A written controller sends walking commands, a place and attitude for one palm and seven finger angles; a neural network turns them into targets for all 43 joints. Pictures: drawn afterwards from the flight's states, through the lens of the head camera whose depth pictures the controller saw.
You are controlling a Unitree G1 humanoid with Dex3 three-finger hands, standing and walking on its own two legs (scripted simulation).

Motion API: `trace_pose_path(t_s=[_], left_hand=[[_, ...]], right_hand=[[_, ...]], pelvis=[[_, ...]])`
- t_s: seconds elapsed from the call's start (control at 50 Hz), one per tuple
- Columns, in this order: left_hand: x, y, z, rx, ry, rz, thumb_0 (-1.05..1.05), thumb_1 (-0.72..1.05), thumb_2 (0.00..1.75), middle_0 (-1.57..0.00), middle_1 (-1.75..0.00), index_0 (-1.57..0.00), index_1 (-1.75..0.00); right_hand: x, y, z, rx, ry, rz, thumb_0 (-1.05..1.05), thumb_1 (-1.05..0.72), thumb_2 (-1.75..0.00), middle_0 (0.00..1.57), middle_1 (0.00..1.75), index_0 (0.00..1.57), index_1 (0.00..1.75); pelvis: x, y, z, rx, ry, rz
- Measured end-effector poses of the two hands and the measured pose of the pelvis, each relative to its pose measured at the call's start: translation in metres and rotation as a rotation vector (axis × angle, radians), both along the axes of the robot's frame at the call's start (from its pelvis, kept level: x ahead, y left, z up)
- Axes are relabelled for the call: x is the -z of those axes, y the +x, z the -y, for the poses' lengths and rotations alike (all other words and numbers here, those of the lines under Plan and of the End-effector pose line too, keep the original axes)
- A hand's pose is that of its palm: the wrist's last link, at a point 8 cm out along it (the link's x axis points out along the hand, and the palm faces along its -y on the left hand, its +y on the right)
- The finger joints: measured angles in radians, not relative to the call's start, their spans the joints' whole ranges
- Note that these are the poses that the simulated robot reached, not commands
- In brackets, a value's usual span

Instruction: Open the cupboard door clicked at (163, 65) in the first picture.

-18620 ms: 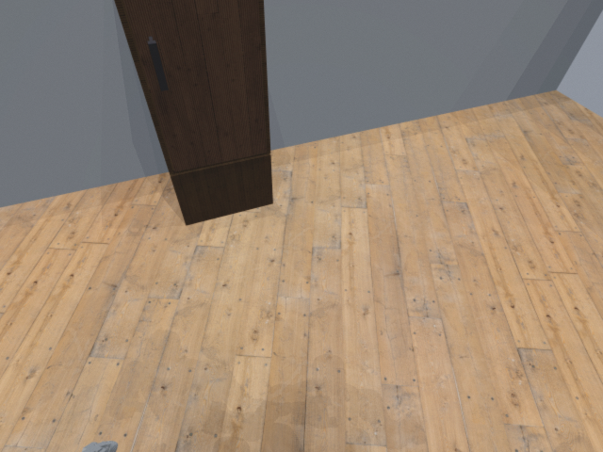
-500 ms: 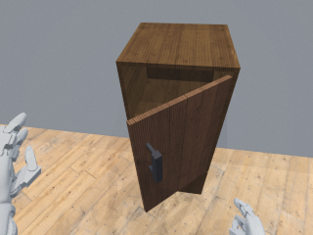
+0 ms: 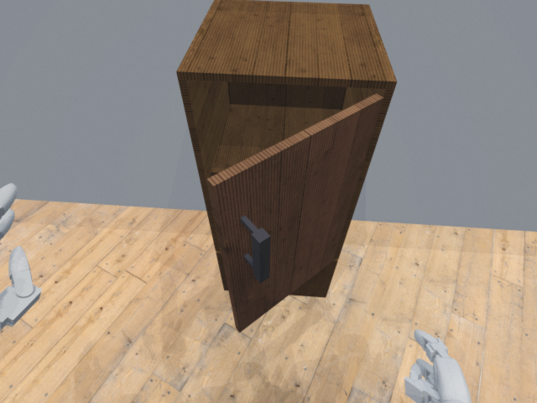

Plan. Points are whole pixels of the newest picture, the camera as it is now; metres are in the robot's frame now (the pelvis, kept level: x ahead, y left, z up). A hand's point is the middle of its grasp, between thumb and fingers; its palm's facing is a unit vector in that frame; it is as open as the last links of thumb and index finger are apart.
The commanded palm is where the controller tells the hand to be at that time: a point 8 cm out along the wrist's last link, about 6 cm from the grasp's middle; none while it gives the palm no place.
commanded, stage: step back with the hand held close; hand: left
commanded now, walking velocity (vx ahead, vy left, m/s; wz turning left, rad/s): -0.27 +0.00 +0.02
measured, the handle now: (254, 249) +0.37 +0.05 -0.02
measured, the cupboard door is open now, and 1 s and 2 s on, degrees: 42 42 42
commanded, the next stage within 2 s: stop stepping back and stand still in 1.14 s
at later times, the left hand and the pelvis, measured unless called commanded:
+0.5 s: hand out of the picture +0.13 +0.28 +0.16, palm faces +0.47 -0.76 -0.44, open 7.4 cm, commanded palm +0.07 +0.32 +0.18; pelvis -0.06 +0.01 -0.02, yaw +2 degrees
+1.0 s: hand out of the picture +0.07 +0.29 +0.16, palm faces +0.38 -0.77 -0.52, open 7.4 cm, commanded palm +0.00 +0.32 +0.18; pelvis -0.13 +0.01 +0.00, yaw +2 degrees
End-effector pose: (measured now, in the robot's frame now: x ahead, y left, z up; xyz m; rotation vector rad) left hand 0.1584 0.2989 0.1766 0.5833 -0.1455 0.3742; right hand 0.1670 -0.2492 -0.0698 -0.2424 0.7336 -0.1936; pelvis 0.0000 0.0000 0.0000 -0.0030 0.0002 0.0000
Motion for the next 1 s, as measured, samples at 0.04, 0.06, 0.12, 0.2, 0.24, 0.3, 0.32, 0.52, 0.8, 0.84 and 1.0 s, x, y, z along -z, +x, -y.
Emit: trace_pose_path(t_s=[0.04, 0.06, 0.12, 0.2, 0.24, 0.3, 0.32, 0.52, 0.8, 0.84, 1.0], left_hand=[[0.0, -0.007, -0.002, -0.003, 0.0, 0.013, 0.01, 0.89, 0.9, -0.22, -0.3, -0.21, -0.31], [0.001, -0.011, -0.003, -0.004, 0.0, 0.019, 0.01, 0.89, 0.9, -0.22, -0.3, -0.21, -0.31], [0.002, -0.023, -0.006, -0.006, 0.002, 0.041, 0.01, 0.89, 0.9, -0.22, -0.3, -0.21, -0.31], [0.002, -0.038, -0.009, -0.015, 0.014, 0.073, 0.01, 0.89, 0.9, -0.22, -0.3, -0.21, -0.31], [0.002, -0.044, -0.01, -0.022, 0.02, 0.092, 0.01, 0.89, 0.9, -0.22, -0.3, -0.21, -0.31], [0.002, -0.052, -0.011, -0.034, 0.027, 0.119, 0.01, 0.89, 0.9, -0.21, -0.3, -0.21, -0.31], [0.002, -0.055, -0.011, -0.037, 0.028, 0.128, 0.01, 0.89, 0.9, -0.21, -0.3, -0.21, -0.31], [0.002, -0.068, -0.015, -0.003, 0.014, 0.163, 0.01, 0.89, 0.9, -0.21, -0.3, -0.21, -0.31], [0.009, -0.091, 0.0, 0.026, -0.014, 0.107, 0.01, 0.89, 0.9, -0.21, -0.3, -0.21, -0.31], [0.008, -0.095, 0.002, 0.067, -0.008, 0.093, 0.01, 0.89, 0.9, -0.21, -0.3, -0.21, -0.31], [-0.007, -0.127, -0.025, 0.069, 0.056, 0.089, 0.01, 0.88, 0.9, -0.22, -0.3, -0.21, -0.31]], right_hand=[[0.0, -0.007, -0.004, -0.004, -0.001, 0.002, 0.01, -0.9, -0.9, 0.2, 0.3, 0.2, 0.3], [0.0, -0.011, -0.006, -0.007, -0.001, 0.004, 0.01, -0.9, -0.9, 0.2, 0.3, 0.2, 0.3], [0.0, -0.021, -0.012, -0.02, -0.001, 0.008, 0.01, -0.9, -0.9, 0.2, 0.3, 0.2, 0.3], [0.003, -0.034, -0.019, -0.042, 0.0, 0.015, 0.01, -0.9, -0.9, 0.2, 0.3, 0.2, 0.3], [0.006, -0.04, -0.021, -0.053, -0.001, 0.015, 0.01, -0.9, -0.9, 0.2, 0.3, 0.2, 0.3], [0.01, -0.048, -0.023, -0.068, -0.001, 0.011, 0.01, -0.9, -0.9, 0.2, 0.3, 0.2, 0.3], [0.011, -0.05, -0.024, -0.072, -0.002, 0.008, 0.01, -0.9, -0.9, 0.2, 0.3, 0.2, 0.3], [0.012, -0.074, -0.023, -0.058, -0.032, -0.024, 0.01, -0.9, -0.9, 0.21, 0.3, 0.2, 0.3], [0.01, -0.077, -0.025, -0.108, 0.001, -0.008, 0.01, -0.9, -0.9, 0.21, 0.3, 0.2, 0.3], [0.003, -0.08, -0.024, -0.086, -0.004, 0.012, 0.01, -0.9, -0.9, 0.21, 0.3, 0.2, 0.3], [-0.02, -0.105, -0.031, -0.081, -0.055, 0.053, 0.01, -0.9, -0.9, 0.2, 0.3, 0.2, 0.3]], pelvis=[[0.001, -0.007, -0.002, -0.001, 0.0, 0.001], [0.002, -0.01, -0.002, -0.001, 0.0, 0.001], [0.004, -0.02, -0.005, -0.003, -0.001, 0.003], [0.008, -0.032, -0.006, -0.008, -0.003, 0.007], [0.011, -0.037, -0.006, -0.015, -0.004, 0.01], [0.014, -0.043, -0.006, -0.029, -0.006, 0.014], [0.015, -0.045, -0.005, -0.03, -0.006, 0.014], [0.016, -0.066, -0.013, -0.035, -0.019, -0.002], [0.011, -0.095, 0.001, -0.041, -0.046, -0.041], [0.01, -0.099, -0.001, -0.043, -0.05, -0.04], [0.002, -0.13, -0.012, -0.029, -0.053, -0.04]])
